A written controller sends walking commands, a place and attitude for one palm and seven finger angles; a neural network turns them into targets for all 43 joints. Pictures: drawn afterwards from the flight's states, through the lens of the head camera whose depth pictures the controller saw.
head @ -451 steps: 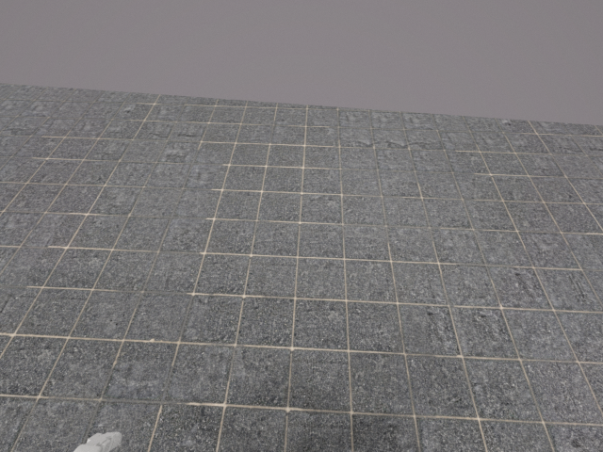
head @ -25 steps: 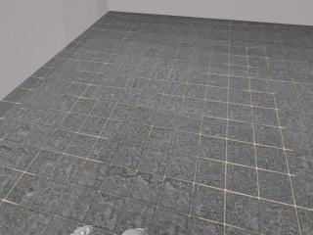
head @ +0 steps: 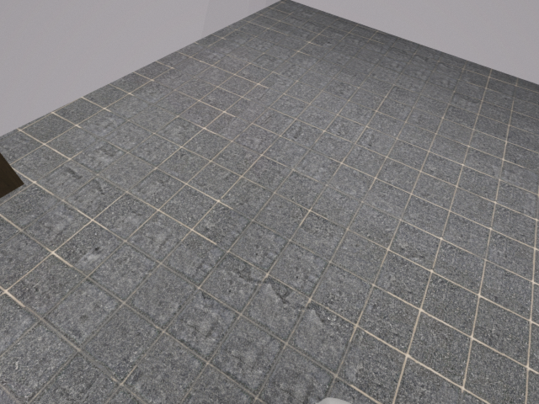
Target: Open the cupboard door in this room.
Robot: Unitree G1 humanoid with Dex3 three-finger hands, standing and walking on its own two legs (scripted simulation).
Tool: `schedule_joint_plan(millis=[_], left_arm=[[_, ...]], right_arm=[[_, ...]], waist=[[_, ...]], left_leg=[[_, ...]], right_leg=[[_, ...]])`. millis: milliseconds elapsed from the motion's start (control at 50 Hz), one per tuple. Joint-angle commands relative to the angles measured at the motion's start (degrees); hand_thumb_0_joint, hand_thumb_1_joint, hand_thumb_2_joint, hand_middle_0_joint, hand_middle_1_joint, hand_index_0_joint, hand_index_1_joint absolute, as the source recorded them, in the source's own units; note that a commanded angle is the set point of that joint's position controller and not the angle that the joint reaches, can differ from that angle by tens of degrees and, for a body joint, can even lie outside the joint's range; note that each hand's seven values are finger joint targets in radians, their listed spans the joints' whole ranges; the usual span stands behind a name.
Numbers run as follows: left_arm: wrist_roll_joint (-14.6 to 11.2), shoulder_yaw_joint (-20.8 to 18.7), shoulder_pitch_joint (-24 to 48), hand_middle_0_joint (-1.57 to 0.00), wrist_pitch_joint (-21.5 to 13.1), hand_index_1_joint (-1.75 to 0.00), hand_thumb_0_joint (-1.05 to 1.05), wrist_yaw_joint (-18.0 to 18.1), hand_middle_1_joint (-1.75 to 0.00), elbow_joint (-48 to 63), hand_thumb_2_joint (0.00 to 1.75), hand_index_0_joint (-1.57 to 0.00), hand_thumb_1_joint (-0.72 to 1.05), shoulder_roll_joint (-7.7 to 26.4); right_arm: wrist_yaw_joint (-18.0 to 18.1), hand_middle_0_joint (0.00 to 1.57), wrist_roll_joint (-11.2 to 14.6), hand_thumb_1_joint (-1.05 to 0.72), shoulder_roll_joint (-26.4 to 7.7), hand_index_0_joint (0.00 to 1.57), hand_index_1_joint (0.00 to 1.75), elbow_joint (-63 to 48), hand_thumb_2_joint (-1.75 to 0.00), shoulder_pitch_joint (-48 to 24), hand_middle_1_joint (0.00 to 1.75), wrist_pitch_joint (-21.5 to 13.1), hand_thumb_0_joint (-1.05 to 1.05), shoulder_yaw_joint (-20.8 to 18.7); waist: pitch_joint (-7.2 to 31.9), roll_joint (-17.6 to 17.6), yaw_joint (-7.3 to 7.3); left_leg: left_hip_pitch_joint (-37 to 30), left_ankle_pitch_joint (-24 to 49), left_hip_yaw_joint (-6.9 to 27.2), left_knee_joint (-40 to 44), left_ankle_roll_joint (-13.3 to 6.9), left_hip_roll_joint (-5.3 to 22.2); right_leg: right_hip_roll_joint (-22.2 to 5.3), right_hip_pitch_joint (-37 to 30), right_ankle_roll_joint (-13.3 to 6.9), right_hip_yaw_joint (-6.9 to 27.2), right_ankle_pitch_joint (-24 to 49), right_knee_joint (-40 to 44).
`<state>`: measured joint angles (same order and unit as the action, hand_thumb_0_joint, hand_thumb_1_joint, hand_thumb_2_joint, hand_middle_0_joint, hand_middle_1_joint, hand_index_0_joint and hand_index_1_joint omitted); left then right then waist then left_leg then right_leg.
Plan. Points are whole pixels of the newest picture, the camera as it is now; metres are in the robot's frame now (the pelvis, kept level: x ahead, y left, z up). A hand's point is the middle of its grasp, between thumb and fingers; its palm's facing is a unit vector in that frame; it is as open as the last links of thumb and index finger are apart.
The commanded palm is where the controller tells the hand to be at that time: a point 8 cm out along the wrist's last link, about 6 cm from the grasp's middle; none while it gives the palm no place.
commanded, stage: turn or walk to find it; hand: left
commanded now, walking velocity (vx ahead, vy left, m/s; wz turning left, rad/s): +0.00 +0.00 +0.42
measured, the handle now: out of the picture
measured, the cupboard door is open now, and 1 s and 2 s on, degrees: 0 0 0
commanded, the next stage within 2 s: stand and wait in 0.70 s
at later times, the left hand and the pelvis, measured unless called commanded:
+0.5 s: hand out of the picture +0.00 +0.16 -0.14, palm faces +0.24 -0.93 -0.27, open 7.4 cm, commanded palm none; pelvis -0.04 -0.05 +0.00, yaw +14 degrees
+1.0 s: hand out of the picture -0.12 +0.19 -0.17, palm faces +0.42 -0.87 -0.24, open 7.4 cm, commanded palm none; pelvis -0.07 -0.01 +0.00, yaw +22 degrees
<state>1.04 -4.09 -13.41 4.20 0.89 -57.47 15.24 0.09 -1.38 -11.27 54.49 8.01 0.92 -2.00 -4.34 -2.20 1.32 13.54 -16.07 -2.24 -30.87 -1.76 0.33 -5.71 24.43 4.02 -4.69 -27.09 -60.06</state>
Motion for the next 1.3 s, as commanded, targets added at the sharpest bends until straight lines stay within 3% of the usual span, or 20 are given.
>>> schedule_joint_plan(millis=[0,140,240,260,280,300,380,580,660,680,700,720,760,820,940,1020,1060,1100,1160,1280], left_arm=[[-0.22,-0.11,1.67,-0.2,-2.18,-0.3,0.0,-0.22,-0.3,5.6,0.9,-0.2,0.9,3.14],[-0.45,0.17,4.35,-0.2,-2.37,-0.3,0.0,0.16,-0.3,8.17,0.9,-0.2,0.9,1.85],[-0.59,-0.16,-2.57,-0.2,-3.57,-0.3,0.0,0.52,-0.3,6.98,0.9,-0.2,0.9,2.83],[-0.07,-0.71,-4.42,-0.2,-4.2,-0.3,0.0,0.79,-0.3,7.0,0.9,-0.2,0.9,5.85],[0.73,-1.65,-4.41,-0.2,-4.58,-0.3,0.0,1.16,-0.3,7.34,0.9,-0.2,0.9,10.57],[0.11,-1.72,-3.0,-0.2,-4.38,-0.3,0.0,1.13,-0.3,8.67,0.9,-0.2,0.9,11.06],[0.09,-0.37,7.07,-0.2,-4.35,-0.3,0.0,1.12,-0.3,10.84,0.9,-0.2,0.9,5.41],[0.91,-1.65,-3.03,-0.2,-4.22,-0.3,0.0,1.06,-0.3,6.13,0.9,-0.2,0.9,8.71],[0.17,-1.72,-1.22,-0.2,-3.63,-0.3,0.0,0.8,-0.3,5.08,0.9,-0.2,0.9,8.45],[-0.39,-1.43,-1.38,-0.2,-3.17,-0.3,0.0,0.69,-0.3,5.65,0.9,-0.2,0.9,6.56],[-0.63,-0.55,-1.6,-0.2,-2.83,-0.3,0.0,0.33,-0.3,7.56,0.9,-0.2,0.9,2.41],[-0.06,0.47,1.51,-0.2,-2.36,-0.3,0.0,0.44,-0.3,8.58,0.9,-0.2,0.9,1.58],[-0.28,0.31,3.86,-0.2,-1.8,-0.3,0.0,0.66,-0.3,6.48,0.9,-0.2,0.9,1.98],[-0.29,0.68,0.36,-0.2,-2.31,-0.3,0.0,-0.04,-0.3,2.91,0.9,-0.2,0.9,1.19],[-0.43,2.02,0.94,-0.2,-2.63,-0.3,0.0,0.31,-0.3,1.5,0.9,-0.2,0.9,-0.69],[-0.29,2.24,-4.95,-0.2,-3.58,-0.3,0.0,0.64,-0.3,-1.41,0.9,-0.2,0.9,-0.26],[0.23,1.47,-5.4,-0.2,-4.66,-0.3,0.0,1.19,-0.3,-1.57,0.9,-0.2,0.9,4.22],[0.22,0.01,-5.61,-0.2,-4.97,-0.3,0.0,1.04,-0.3,-0.12,0.9,-0.2,0.9,8.22],[0.34,0.27,-1.37,-0.2,-4.5,-0.3,0.0,1.26,-0.3,1.53,0.9,-0.2,0.9,4.8],[0.94,-0.21,-2.55,-0.2,-4.79,-0.3,0.0,1.35,-0.3,1.42,0.9,-0.2,0.9,5.07]], right_arm=[[0.94,0.2,0.39,-0.9,-11.6,0.2,0.3,-2.57,-0.9,2.98,0.3,-0.69,0.0,-2.82],[0.59,0.2,-0.12,-0.9,-12.27,0.2,0.3,-3.28,-0.9,3.89,0.3,0.13,0.0,-3.75],[0.2,0.2,0.34,-0.9,-11.2,0.2,0.3,-4.47,-0.9,2.04,0.3,0.6,0.0,-4.15],[-0.13,0.2,0.81,-0.9,-8.88,0.2,0.3,-4.79,-0.9,2.27,0.3,0.6,0.0,-3.97],[-0.38,0.2,0.93,-0.9,-4.95,0.2,0.3,-6.2,-0.9,2.91,0.3,0.49,0.0,-3.18],[-0.24,0.2,0.2,-0.9,-8.1,0.2,0.3,-6.11,-0.9,2.32,0.3,1.42,0.0,-4.14],[-1.33,0.2,-0.24,-0.9,-6.89,0.2,0.3,-2.05,-0.9,6.7,0.3,2.89,0.0,-4.31],[-0.95,0.2,0.77,-0.9,-4.77,0.2,0.3,-2.72,-0.9,1.25,0.3,1.42,0.0,-2.41],[-0.49,0.2,0.98,-0.9,-5.4,0.2,0.3,-1.0,-0.9,7.42,0.3,0.45,0.0,-2.23],[-0.55,0.2,0.79,-0.9,-7.92,0.2,0.3,-0.5,-0.9,9.47,0.3,-0.24,0.0,-2.7],[-0.29,0.2,0.25,-0.9,-13.41,0.2,0.3,-0.85,-0.9,10.06,0.3,-0.66,0.0,-3.83],[0.27,0.2,0.25,-0.9,-15.46,0.2,0.3,-0.44,-0.9,11.42,0.3,-0.21,0.0,-4.21],[1.46,0.2,0.18,-0.9,-11.6,0.2,0.3,0.28,-0.9,8.14,0.3,-0.55,0.0,-2.99],[1.72,0.2,0.32,-0.9,-9.05,0.2,0.3,-0.21,-0.9,3.4,0.3,-1.27,0.0,-1.76],[1.78,0.2,0.21,-0.9,-8.56,0.2,0.3,2.13,-0.9,5.26,0.3,-1.15,0.0,-1.93],[1.49,0.2,0.68,-0.9,-8.02,0.2,0.3,2.55,-0.9,3.02,0.3,-0.91,0.0,-1.79],[0.9,0.2,1.43,-0.9,-4.6,0.2,0.3,2.1,-0.9,4.09,0.3,-0.85,0.0,-1.5],[0.73,0.2,0.92,-0.9,-4.2,0.2,0.3,0.13,-0.9,1.28,0.3,0.76,0.0,-1.68],[0.09,0.2,0.72,-0.9,-5.06,0.2,0.3,1.33,-0.9,2.26,0.3,1.57,0.0,-2.73],[-0.06,0.2,0.77,-0.9,-2.5,0.2,0.3,1.77,-0.9,3.32,0.3,1.18,0.0,-1.78]], waist=[[4.88,10.07,-2.0],[4.87,10.86,-3.14],[7.37,8.76,0.32],[8.03,1.79,1.12],[6.53,-13.55,1.1],[5.53,-12.61,1.65],[-0.73,-5.77,-3.76],[4.81,-9.15,2.12],[8.09,-6.65,-1.51],[9.35,1.09,-2.84],[7.79,17.96,-3.1],[7.04,17.05,-4.56],[5.13,17.44,-3.45],[4.41,10.95,-1.11],[3.95,9.48,-2.3],[3.93,8.3,0.22],[4.5,-2.96,-0.43],[2.46,-16.54,1.48],[-1.04,-5.91,-0.9],[2.26,-6.53,0.48]], left_leg=[[-6.46,26.72,13.02,12.17,-7.0,12.94],[-3.8,20.88,19.51,11.74,-8.2,13.05],[5.25,14.77,19.77,5.58,-4.36,8.19],[11.47,7.04,15.93,-0.83,-1.19,4.0],[21.02,-10.75,6.28,-13.44,2.94,-4.19],[18.88,-15.9,7.55,-25.27,3.01,-2.64],[16.75,-4.56,5.82,-39.97,3.92,0.47],[11.41,-12.54,-0.68,-14.56,5.09,1.7],[-1.35,-0.17,-2.66,3.87,4.03,0.89],[-8.57,6.87,1.95,10.38,2.7,4.52],[-13.65,22.22,19.89,12.9,-2.84,18.82],[-10.15,29.66,21.54,13.2,-7.67,23.64],[-5.27,27.46,16.52,12.74,-6.9,18.67],[-7.0,31.93,9.67,11.66,-6.71,13.92],[-8.12,32.43,9.92,11.33,-7.39,14.23],[-3.04,22.7,10.16,8.01,-4.45,11.24],[5.36,9.6,5.26,0.06,0.55,4.43],[8.86,-14.76,2.88,-13.54,2.64,-0.42],[12.0,-11.27,4.49,-29.68,2.5,0.89],[8.66,-10.95,0.76,-18.23,3.82,1.66]], right_leg=[[-0.18,4.55,0.8,2.89,3.67,-0.91],[2.03,-0.56,0.35,2.94,1.11,11.78],[3.24,-17.22,-0.68,1.77,13.86,34.47],[-3.05,-23.45,-2.35,7.98,13.61,41.42],[-17.44,-25.67,-8.31,22.72,15.04,45.14],[-22.2,-15.41,-12.4,24.56,9.46,47.88],[-12.31,-5.16,-9.23,9.74,7.44,47.03],[-15.55,-19.26,-12.51,4.98,27.64,39.51],[-13.77,-15.44,-8.06,-0.42,31.16,30.38],[-10.77,-9.01,-4.77,-3.47,24.82,22.77],[-2.96,6.15,-0.42,-6.03,1.59,12.1],[-1.5,7.03,-0.25,-1.68,-7.99,4.51],[-1.39,5.63,-0.64,3.75,-2.93,-1.07],[-0.19,3.9,-0.25,3.03,2.66,-0.13],[1.01,-3.32,-0.38,1.79,1.74,15.76],[1.59,-13.39,-0.73,0.14,13.79,32.89],[-7.66,-20.8,-3.86,9.78,24.81,39.38],[-17.41,-13.95,-12.3,18.61,23.29,45.42],[-14.96,-9.68,-13.09,12.81,20.97,45.31],[-12.82,-13.68,-12.45,7.11,24.14,42.83]])
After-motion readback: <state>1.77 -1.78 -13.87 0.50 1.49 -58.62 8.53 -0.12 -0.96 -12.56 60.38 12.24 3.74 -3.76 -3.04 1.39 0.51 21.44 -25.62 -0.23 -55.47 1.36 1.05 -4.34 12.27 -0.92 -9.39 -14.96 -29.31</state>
